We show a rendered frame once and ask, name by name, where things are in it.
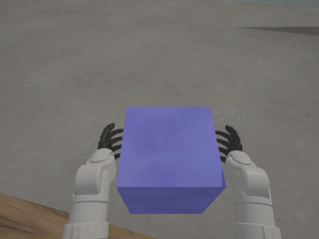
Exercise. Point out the robot left hand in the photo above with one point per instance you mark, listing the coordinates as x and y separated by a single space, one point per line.
107 142

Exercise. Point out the robot right hand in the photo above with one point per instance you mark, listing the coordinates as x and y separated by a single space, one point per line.
233 144

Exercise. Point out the robot right forearm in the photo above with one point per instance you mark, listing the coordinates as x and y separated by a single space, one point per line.
254 218

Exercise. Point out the robot left forearm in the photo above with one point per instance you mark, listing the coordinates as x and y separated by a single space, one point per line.
90 197

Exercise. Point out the carton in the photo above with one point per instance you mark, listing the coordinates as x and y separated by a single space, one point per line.
169 161

